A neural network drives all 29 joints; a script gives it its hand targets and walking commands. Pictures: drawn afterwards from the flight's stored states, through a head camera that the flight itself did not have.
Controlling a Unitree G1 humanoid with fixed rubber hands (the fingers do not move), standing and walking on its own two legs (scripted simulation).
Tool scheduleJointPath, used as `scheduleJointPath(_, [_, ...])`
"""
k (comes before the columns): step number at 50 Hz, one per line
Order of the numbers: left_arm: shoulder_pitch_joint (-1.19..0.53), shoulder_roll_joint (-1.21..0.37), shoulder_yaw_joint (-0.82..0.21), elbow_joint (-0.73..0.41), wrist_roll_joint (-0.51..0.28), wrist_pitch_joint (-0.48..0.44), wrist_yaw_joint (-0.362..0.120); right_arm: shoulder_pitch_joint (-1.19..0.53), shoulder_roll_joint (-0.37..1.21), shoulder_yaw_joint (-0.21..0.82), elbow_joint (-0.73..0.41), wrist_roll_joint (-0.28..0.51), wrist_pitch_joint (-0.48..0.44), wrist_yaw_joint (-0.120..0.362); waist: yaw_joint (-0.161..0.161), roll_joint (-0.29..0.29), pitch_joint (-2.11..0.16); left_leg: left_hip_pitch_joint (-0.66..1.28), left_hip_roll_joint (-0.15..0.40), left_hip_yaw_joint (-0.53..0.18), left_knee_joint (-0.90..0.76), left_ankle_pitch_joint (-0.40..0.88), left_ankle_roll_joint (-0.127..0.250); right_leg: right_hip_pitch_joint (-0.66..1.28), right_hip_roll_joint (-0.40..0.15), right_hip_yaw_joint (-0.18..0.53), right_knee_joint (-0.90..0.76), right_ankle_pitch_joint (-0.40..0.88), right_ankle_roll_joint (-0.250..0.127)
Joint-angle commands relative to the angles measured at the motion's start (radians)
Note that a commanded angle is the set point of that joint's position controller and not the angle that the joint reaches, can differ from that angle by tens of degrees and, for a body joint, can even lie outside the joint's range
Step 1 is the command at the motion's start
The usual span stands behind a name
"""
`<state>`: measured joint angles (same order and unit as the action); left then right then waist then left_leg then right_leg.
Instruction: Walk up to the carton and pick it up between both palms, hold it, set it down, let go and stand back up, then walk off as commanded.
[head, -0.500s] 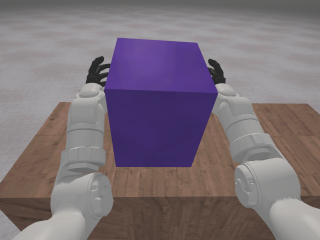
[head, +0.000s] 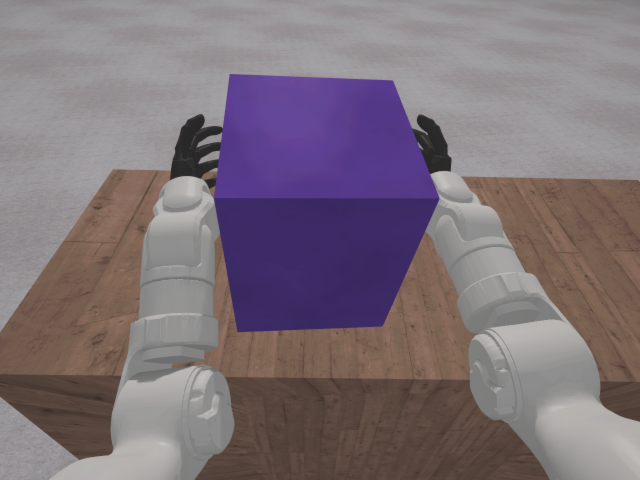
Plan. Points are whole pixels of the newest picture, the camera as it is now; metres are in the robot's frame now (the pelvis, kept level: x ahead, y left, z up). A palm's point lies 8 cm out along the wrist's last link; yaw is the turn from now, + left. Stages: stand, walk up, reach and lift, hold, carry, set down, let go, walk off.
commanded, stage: set down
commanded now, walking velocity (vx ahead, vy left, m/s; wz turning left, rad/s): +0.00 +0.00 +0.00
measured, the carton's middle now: (312, 210) +0.42 +0.02 +0.16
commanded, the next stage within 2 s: none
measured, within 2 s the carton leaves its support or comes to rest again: neither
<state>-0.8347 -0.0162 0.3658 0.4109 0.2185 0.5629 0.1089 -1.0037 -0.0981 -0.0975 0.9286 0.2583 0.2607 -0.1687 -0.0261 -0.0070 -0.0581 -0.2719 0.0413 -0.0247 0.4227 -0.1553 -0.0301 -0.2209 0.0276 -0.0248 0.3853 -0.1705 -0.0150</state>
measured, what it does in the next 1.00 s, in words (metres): stands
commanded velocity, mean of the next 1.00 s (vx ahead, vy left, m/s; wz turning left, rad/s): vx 0.00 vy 0.00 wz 0.00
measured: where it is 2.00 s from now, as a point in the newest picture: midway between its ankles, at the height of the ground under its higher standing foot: outside the picture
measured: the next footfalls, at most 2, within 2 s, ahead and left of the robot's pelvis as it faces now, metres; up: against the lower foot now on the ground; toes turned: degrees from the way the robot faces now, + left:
none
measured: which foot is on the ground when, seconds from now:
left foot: down 0.00-1.00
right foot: down 0.00-1.00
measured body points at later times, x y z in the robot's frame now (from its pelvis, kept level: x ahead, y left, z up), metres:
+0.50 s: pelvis +0.00 +0.00 +0.00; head -0.01 +0.01 +0.45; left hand +0.41 +0.17 +0.18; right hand +0.45 -0.12 +0.17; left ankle +0.04 +0.14 -0.74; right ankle +0.02 -0.11 -0.74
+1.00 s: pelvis +0.01 -0.02 +0.00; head +0.01 -0.01 +0.45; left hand +0.42 +0.17 +0.15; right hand +0.46 -0.13 +0.15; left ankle +0.04 +0.14 -0.74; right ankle +0.02 -0.11 -0.74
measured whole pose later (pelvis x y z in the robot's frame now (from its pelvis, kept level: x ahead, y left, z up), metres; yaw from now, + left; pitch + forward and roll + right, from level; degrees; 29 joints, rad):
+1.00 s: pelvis +0.01 -0.02 +0.00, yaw -1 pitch +1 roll -1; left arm -0.79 -0.06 0.36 0.54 0.22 0.43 0.16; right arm -0.99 -0.11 -0.14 1.14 0.16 0.08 -0.08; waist 0.06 -0.01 -0.03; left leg -0.27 0.07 -0.03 0.42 -0.17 -0.06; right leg -0.22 0.06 -0.02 0.38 -0.18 -0.04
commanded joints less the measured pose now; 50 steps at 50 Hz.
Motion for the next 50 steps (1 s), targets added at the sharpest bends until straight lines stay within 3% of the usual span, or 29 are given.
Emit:
scheduleJointPath(1, [-0.649,-0.588,-0.462,-0.175,-0.089,-0.058,-0.084,-0.78,0.553,0.267,-0.39,0.017,-0.11,0.143,0.064,0.019,-0.619,0.463,-0.05,0.014,-0.003,0.37,-0.035,0.171,0.065,-0.061,-0.121,0.137,0.03])
scheduleJointPath(2, [-0.599,-0.615,-0.487,-0.174,-0.094,-0.049,-0.081,-0.777,0.542,0.278,-0.428,0.033,-0.111,0.141,0.071,0.037,-0.643,0.473,-0.048,0.017,0.005,0.411,-0.041,0.175,0.069,-0.061,-0.12,0.177,0.02])
scheduleJointPath(5, [-0.615,-0.58,-0.445,-0.135,-0.074,-0.065,-0.081,-0.726,0.531,0.245,-0.304,-0.012,-0.107,0.159,0.071,0.031,-0.546,0.447,-0.046,0.024,-0.011,0.342,-0.034,0.146,0.057,-0.055,-0.129,0.103,0.026])
scheduleJointPath(7, [-0.608,-0.589,-0.439,-0.119,-0.067,-0.066,-0.077,-0.744,0.532,0.219,-0.32,-0.026,-0.111,0.16,0.07,0.001,-0.591,0.467,-0.043,0.026,-0.019,0.33,-0.03,0.128,0.063,-0.065,-0.133,0.076,0.028])
scheduleJointPath(10, [-0.625,-0.605,-0.485,-0.098,-0.083,-0.084,-0.073,-0.768,0.494,0.193,-0.311,-0.048,-0.136,0.171,0.048,0.055,-0.589,0.464,-0.036,0.018,-0.013,0.313,-0.05,0.109,0.066,-0.071,-0.128,0.065,0.016])
scheduleJointPath(14, [-0.618,-0.601,-0.412,-0.063,-0.067,-0.096,-0.067,-0.745,0.525,0.205,-0.276,-0.057,-0.146,0.187,0.098,0.017,-0.567,0.439,-0.046,0.027,-0.028,0.319,-0.027,0.116,0.061,-0.07,-0.134,0.07,0.022])
scheduleJointPath(15, [-0.663,-0.598,-0.429,-0.111,-0.061,-0.108,-0.062,-0.755,0.52,0.205,-0.248,-0.061,-0.148,0.189,0.084,0.047,-0.59,0.468,-0.037,0.018,-0.025,0.327,-0.038,0.124,0.05,-0.067,-0.128,0.079,0.025])
scheduleJointPath(17, [-0.644,-0.59,-0.406,-0.062,-0.05,-0.105,-0.057,-0.754,0.47,0.149,-0.198,-0.072,-0.152,0.2,0.085,0.049,-0.539,0.473,-0.027,0.02,-0.031,0.308,-0.046,0.073,0.059,-0.077,-0.135,0.035,0.013])
scheduleJointPath(18, [-0.622,-0.593,-0.386,-0.017,-0.04,-0.106,-0.057,-0.776,0.479,0.149,-0.207,-0.091,-0.162,0.211,0.118,0.028,-0.503,0.411,-0.03,0.032,-0.053,0.222,-0.034,0.081,0.057,-0.068,-0.147,-0.021,0.006])
scheduleJointPath(19, [-0.663,-0.597,-0.393,-0.036,-0.048,-0.109,-0.054,-0.791,0.477,0.131,-0.214,-0.094,-0.175,0.215,0.087,0.045,-0.525,0.429,-0.027,0.02,-0.054,0.211,-0.032,0.067,0.042,-0.069,-0.152,-0.023,0.002])
scheduleJointPath(21, [-0.704,-0.633,-0.446,-0.053,-0.079,-0.125,-0.043,-0.854,0.481,0.121,-0.263,-0.102,-0.201,0.22,0.09,0.029,-0.595,0.43,-0.023,0.025,-0.041,0.247,-0.038,0.042,0.056,-0.075,-0.135,0.001,0.005])
scheduleJointPath(23, [-0.72,-0.614,-0.421,-0.03,-0.068,-0.142,-0.038,-0.813,0.464,0.097,-0.155,-0.114,-0.197,0.234,0.088,0.072,-0.539,0.402,-0.02,0.033,-0.065,0.18,-0.041,0.048,0.045,-0.072,-0.141,-0.034,0.0])
scheduleJointPath(24, [-0.693,-0.637,-0.433,-0.031,-0.065,-0.146,-0.031,-0.807,0.475,0.107,-0.183,-0.113,-0.209,0.239,0.105,0.054,-0.576,0.422,-0.016,0.027,-0.056,0.212,-0.043,0.035,0.048,-0.079,-0.139,-0.016,-0.005])
scheduleJointPath(25, [-0.684,-0.632,-0.429,-0.005,-0.06,-0.142,-0.035,-0.784,0.449,0.075,-0.133,-0.13,-0.206,0.239,0.094,0.063,-0.54,0.433,-0.02,0.033,-0.053,0.223,-0.049,0.029,0.051,-0.088,-0.14,-0.026,-0.002])
scheduleJointPath(27, [-0.654,-0.601,-0.367,0.031,-0.044,-0.146,-0.033,-0.814,0.469,0.096,-0.191,-0.131,-0.213,0.238,0.124,0.004,-0.527,0.391,-0.023,0.034,-0.059,0.206,-0.038,0.055,0.05,-0.072,-0.151,-0.033,0.002])
scheduleJointPath(29, [-0.637,-0.655,-0.418,-0.02,-0.057,-0.167,-0.009,-0.823,0.495,0.137,-0.226,-0.119,-0.228,0.247,0.145,0.038,-0.606,0.437,-0.01,0.02,-0.029,0.306,-0.049,0.032,0.054,-0.075,-0.131,0.033,-0.01])
scheduleJointPath(31, [-0.68,-0.697,-0.491,-0.109,-0.095,-0.182,0.006,-0.777,0.48,0.139,-0.221,-0.095,-0.243,0.246,0.108,0.073,-0.711,0.522,0.003,0.001,0.018,0.458,-0.074,0.003,0.064,-0.083,-0.125,0.084,-0.023])
scheduleJointPath(33, [-0.696,-0.672,-0.469,-0.079,-0.072,-0.185,0.004,-0.749,0.443,0.104,-0.131,-0.121,-0.239,0.249,0.096,0.102,-0.657,0.498,-0.002,0.011,0.006,0.412,-0.081,-0.001,0.063,-0.087,-0.133,0.06,-0.026])
scheduleJointPath(34, [-0.647,-0.673,-0.465,-0.044,-0.06,-0.181,0.005,-0.751,0.438,0.104,-0.142,-0.135,-0.242,0.247,0.11,0.102,-0.637,0.469,-0.006,0.019,0.001,0.383,-0.078,0.014,0.057,-0.08,-0.14,0.065,-0.026])
scheduleJointPath(36, [-0.575,-0.668,-0.442,-0.01,-0.044,-0.156,-0.007,-0.714,0.425,0.095,-0.136,-0.138,-0.234,0.243,0.088,0.059,-0.557,0.468,-0.007,0.017,-0.004,0.402,-0.062,0.02,0.051,-0.073,-0.15,0.074,-0.022])
scheduleJointPath(38, [-0.597,-0.629,-0.393,0.015,-0.032,-0.149,-0.015,-0.717,0.395,0.078,-0.109,-0.16,-0.224,0.245,0.113,0.034,-0.475,0.429,-0.004,0.03,-0.03,0.335,-0.054,0.018,0.054,-0.07,-0.148,0.038,-0.017])
scheduleJointPath(39, [-0.557,-0.631,-0.37,0.012,-0.016,-0.152,-0.02,-0.702,0.418,0.106,-0.094,-0.141,-0.223,0.245,0.126,0.057,-0.498,0.441,-0.01,0.032,-0.028,0.352,-0.051,0.041,0.048,-0.071,-0.15,0.045,-0.01])
scheduleJointPath(42, [-0.627,-0.643,-0.378,0.003,-0.024,-0.177,-0.023,-0.704,0.424,0.085,-0.066,-0.168,-0.231,0.251,0.127,0.068,-0.477,0.405,-0.016,0.042,-0.041,0.298,-0.049,0.024,0.04,-0.065,-0.143,0.01,-0.003])
scheduleJointPath(43, [-0.622,-0.618,-0.354,0.005,-0.013,-0.173,-0.019,-0.73,0.422,0.086,-0.069,-0.159,-0.236,0.252,0.143,0.032,-0.527,0.39,-0.014,0.041,-0.04,0.295,-0.033,0.053,0.038,-0.059,-0.147,0.02,0.002])
scheduleJointPath(44, [-0.671,-0.645,-0.375,0.015,-0.048,-0.192,-0.013,-0.765,0.436,0.064,-0.106,-0.175,-0.253,0.257,0.129,0.054,-0.576,0.385,-0.015,0.048,-0.03,0.311,-0.044,0.021,0.041,-0.065,-0.127,0.03,-0.006])
scheduleJointPath(47, [-0.565,-0.633,-0.327,0.024,-0.019,-0.191,-0.012,-0.749,0.463,0.12,-0.137,-0.142,-0.254,0.26,0.178,0.037,-0.559,0.375,-0.018,0.043,-0.015,0.368,-0.031,0.041,0.037,-0.046,-0.131,0.077,-0.001])
scheduleJointPath(48, [-0.623,-0.637,-0.342,-0.007,-0.027,-0.208,-0.007,-0.743,0.456,0.098,-0.119,-0.149,-0.262,0.263,0.166,0.04,-0.605,0.389,-0.011,0.047,-0.007,0.392,-0.041,0.028,0.044,-0.055,-0.12,0.099,-0.005])
scheduleJointPath(49, [-0.621,-0.662,-0.349,-0.03,-0.008,-0.217,0.001,-0.785,0.469,0.126,-0.153,-0.145,-0.279,0.269,0.194,0.061,-0.643,0.41,-0.005,0.046,0.006,0.446,-0.044,0.012,0.051,-0.06,-0.112,0.112,-0.011])
scheduleJointPath(50, [-0.664,-0.679,-0.374,-0.047,-0.035,-0.233,0.01,-0.809,0.472,0.119,-0.164,-0.152,-0.293,0.272,0.191,0.078,-0.696,0.41,-0.01,0.043,0.007,0.458,-0.051,0.009,0.049,-0.063,-0.112,0.114,-0.016])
